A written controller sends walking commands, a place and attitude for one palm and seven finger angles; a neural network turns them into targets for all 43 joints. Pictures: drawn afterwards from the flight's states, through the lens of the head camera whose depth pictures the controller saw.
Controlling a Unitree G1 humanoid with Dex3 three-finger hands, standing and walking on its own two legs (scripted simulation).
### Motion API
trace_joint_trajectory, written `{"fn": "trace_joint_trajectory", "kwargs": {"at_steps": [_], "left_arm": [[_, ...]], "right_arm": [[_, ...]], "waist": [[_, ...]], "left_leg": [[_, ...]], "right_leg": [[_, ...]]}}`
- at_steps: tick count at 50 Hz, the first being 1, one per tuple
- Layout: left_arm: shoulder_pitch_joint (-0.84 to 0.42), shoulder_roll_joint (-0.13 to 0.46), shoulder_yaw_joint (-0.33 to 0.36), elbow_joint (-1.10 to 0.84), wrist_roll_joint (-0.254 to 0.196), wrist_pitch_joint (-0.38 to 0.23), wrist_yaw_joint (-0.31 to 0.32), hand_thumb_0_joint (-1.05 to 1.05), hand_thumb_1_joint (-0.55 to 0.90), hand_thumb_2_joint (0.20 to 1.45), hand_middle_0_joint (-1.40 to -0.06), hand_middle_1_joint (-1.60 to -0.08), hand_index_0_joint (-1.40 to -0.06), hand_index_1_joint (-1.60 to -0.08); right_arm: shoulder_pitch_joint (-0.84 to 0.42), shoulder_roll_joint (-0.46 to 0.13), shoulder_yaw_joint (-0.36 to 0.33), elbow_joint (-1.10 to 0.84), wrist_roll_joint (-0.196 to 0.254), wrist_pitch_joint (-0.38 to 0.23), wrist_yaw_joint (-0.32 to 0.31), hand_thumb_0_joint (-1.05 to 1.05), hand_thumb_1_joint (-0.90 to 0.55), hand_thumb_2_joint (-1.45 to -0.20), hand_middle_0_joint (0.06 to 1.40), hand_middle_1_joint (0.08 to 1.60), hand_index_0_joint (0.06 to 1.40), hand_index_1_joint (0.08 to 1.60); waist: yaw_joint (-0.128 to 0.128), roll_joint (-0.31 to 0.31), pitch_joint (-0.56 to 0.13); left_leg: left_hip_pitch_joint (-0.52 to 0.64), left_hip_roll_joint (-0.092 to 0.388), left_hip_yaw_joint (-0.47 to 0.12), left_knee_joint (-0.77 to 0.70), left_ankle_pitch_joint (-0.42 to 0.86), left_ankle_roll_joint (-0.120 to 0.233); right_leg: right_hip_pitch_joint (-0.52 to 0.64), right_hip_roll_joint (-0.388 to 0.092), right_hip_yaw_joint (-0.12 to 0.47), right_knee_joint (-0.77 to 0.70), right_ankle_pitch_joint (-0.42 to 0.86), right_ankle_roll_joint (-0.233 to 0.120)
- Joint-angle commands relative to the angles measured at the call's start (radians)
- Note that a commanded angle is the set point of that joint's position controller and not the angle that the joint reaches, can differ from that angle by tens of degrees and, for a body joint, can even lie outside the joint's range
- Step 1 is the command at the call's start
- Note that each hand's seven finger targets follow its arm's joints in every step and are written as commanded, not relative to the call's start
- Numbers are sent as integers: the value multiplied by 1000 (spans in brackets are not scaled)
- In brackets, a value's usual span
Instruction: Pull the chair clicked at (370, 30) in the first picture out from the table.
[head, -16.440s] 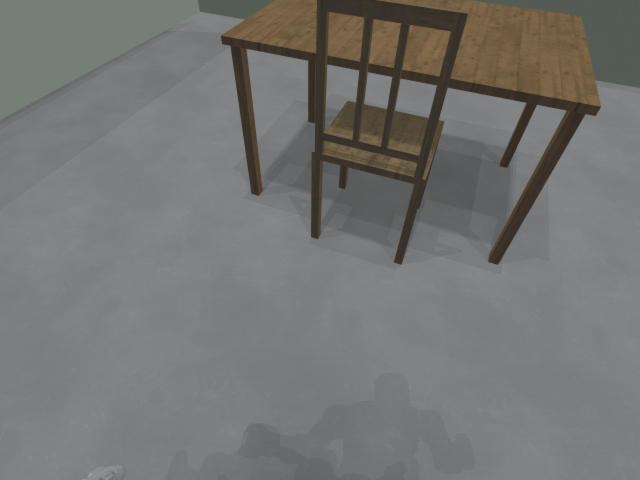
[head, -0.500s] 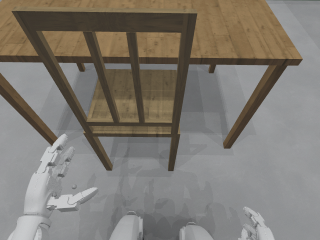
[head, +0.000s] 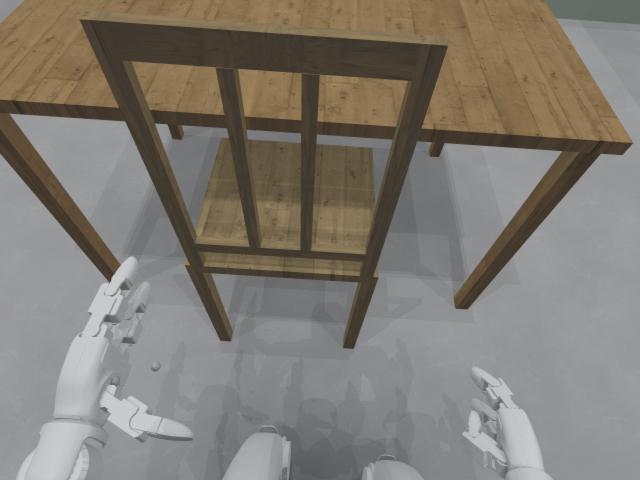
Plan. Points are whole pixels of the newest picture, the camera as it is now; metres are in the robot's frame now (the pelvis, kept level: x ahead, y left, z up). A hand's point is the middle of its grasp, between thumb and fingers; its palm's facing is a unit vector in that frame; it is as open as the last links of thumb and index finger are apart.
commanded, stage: raise the hand toward the chair's back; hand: left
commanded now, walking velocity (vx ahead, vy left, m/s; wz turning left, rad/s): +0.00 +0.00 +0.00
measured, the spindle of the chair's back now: (244, 176) +0.53 +0.16 +0.03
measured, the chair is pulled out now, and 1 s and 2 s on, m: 0.00 0.00 0.00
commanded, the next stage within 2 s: aim the fingers beside a spindle in 0.72 s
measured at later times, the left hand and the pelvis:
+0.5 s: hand (154, 349) +0.25 +0.20 +0.05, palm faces +0.01 -1.00 -0.04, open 16.9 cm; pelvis +0.00 +0.00 +0.01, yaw +0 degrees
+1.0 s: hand (169, 347) +0.25 +0.19 +0.04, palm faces +0.02 -1.00 -0.04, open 16.9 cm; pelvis +0.00 -0.01 +0.00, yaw +0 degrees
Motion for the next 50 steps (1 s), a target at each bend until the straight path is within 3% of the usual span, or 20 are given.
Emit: {"fn": "trace_joint_trajectory", "kwargs": {"at_steps": [1,10,18,20,23,28,30,33,36,41,43,45,49,50], "left_arm": [[-73,128,77,-197,-11,-59,3,0,-500,300,-60,-80,-60,-80],[-111,155,102,-189,-23,-50,-7,0,-500,300,-60,-80,-60,-80],[-87,148,106,-142,-26,-55,-5,0,-500,300,-60,-80,-60,-80],[-93,155,105,-165,-20,-64,0,0,-500,300,-60,-80,-60,-80],[-83,164,117,-162,-20,-68,9,0,-500,300,-60,-80,-60,-80],[-89,153,109,-148,-22,-75,6,0,-500,300,-60,-80,-60,-80],[-101,152,102,-163,-23,-79,1,0,-500,300,-60,-80,-60,-80],[-97,154,108,-151,-26,-78,-4,0,-500,300,-60,-80,-60,-80],[-110,146,98,-160,-28,-80,-13,0,-500,300,-60,-80,-60,-80],[-107,148,107,-150,-34,-75,-15,0,-500,300,-60,-80,-60,-80],[-159,147,97,-114,-28,-75,-16,0,-500,300,-60,-80,-60,-80],[-228,136,76,-111,-22,-85,-19,0,-500,300,-60,-80,-60,-80],[-246,160,98,-75,-21,-88,-23,0,-500,300,-60,-80,-60,-80],[-286,157,89,-71,-20,-88,-23,0,-500,300,-60,-80,-60,-80]], "right_arm": [[3,-161,-65,-129,5,-43,-15,0,-900,-900,200,300,200,300],[7,-168,-64,-121,11,-46,-17,0,-900,-900,200,300,200,300],[12,-171,-70,-111,12,-50,-13,0,-900,-900,200,300,200,300],[13,-173,-72,-115,12,-51,-11,0,-900,-900,200,300,200,300],[15,-170,-73,-112,9,-50,-10,0,-900,-900,200,300,200,300],[15,-167,-74,-111,11,-49,-9,0,-900,-900,200,300,200,300],[12,-167,-72,-112,11,-51,-9,0,-900,-900,200,300,200,300],[13,-167,-73,-109,11,-51,-12,0,-900,-900,200,300,200,300],[10,-164,-71,-108,12,-52,-12,0,-900,-900,200,300,200,300],[5,-160,-70,-108,13,-52,-14,0,-900,-900,200,300,200,300],[6,-164,-67,-100,13,-51,-16,0,-900,-900,200,300,200,300],[8,-167,-66,-95,11,-56,-18,0,-900,-900,200,300,200,300],[13,-170,-65,-93,10,-60,-18,0,-900,-900,200,300,200,300],[12,-170,-65,-90,11,-59,-18,0,-900,-900,200,300,200,300]], "waist": [[-17,65,-225],[-18,67,-229],[-15,33,-209],[-14,64,-219],[-10,60,-225],[-16,42,-208],[-17,64,-218],[-19,32,-226],[-17,58,-222],[-17,31,-224],[-33,15,-188],[-42,36,-199],[-27,33,-231],[-35,26,-235]], "left_leg": [[331,7,-85,-202,194,-24],[347,6,-84,-223,187,-26],[322,3,-72,-219,206,-25],[337,5,-72,-222,208,-25],[337,4,-71,-220,226,-25],[317,1,-64,-212,207,-21],[329,1,-63,-211,209,-22],[317,0,-59,-199,220,-17],[319,-3,-55,-197,222,-19],[303,-6,-52,-191,209,-15],[270,-6,-50,-178,179,-12],[271,-6,-50,-165,166,-12],[258,-9,-46,-158,171,-11],[255,-7,-46,-153,170,-11]], "right_leg": [[-10,21,12,-153,179,-13],[15,21,16,-178,172,-13],[35,21,19,-184,189,-13],[25,19,20,-181,187,-13],[38,20,21,-182,201,-14],[36,20,27,-187,197,-12],[32,18,29,-186,197,-12],[44,20,33,-187,213,-11],[45,17,36,-186,221,-11],[55,16,41,-192,217,-9],[30,17,48,-196,193,-7],[2,13,53,-185,179,-7],[24,11,62,-180,182,-10],[18,11,64,-179,182,-8]]}}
